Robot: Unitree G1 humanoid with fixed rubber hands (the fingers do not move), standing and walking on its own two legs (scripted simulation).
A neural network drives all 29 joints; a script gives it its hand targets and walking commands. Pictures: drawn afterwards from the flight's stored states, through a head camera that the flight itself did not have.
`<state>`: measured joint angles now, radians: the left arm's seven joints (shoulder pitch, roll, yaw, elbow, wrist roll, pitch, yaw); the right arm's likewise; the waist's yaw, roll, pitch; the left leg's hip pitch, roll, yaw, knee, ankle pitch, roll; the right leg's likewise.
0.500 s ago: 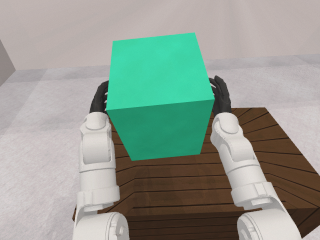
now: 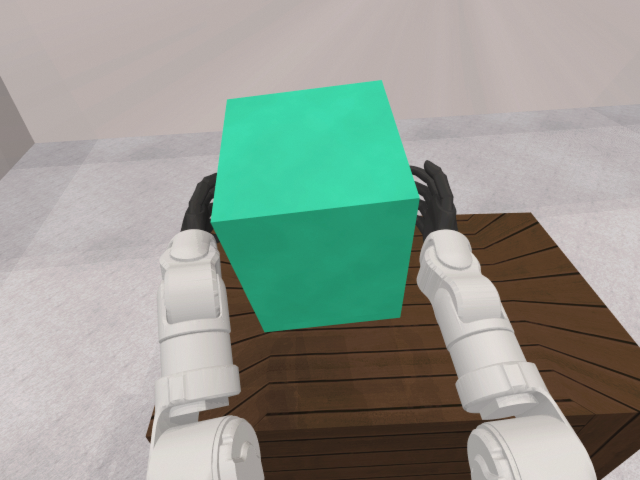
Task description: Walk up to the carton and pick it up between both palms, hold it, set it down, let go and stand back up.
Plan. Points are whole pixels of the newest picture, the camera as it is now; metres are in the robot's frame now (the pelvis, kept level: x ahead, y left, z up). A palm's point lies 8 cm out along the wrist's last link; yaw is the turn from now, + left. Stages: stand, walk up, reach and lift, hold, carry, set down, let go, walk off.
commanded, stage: hold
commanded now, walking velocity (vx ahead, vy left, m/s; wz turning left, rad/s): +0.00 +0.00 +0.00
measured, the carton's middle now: (318, 215) +0.42 +0.00 +0.17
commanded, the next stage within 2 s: none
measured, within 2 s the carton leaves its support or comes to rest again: neither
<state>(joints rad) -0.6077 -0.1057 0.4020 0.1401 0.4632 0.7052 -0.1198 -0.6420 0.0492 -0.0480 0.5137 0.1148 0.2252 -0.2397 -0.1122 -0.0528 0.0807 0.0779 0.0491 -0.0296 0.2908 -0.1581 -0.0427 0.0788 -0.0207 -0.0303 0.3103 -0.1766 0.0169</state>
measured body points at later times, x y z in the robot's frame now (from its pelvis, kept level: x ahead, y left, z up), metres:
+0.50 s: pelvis +0.00 +0.00 +0.00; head -0.03 +0.02 +0.45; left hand +0.37 +0.15 +0.16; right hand +0.37 -0.14 +0.17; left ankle +0.02 +0.15 -0.75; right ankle +0.02 -0.12 -0.75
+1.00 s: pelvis +0.00 +0.00 +0.00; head -0.04 +0.02 +0.45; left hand +0.37 +0.14 +0.19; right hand +0.36 -0.15 +0.19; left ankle +0.02 +0.15 -0.75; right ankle +0.02 -0.12 -0.75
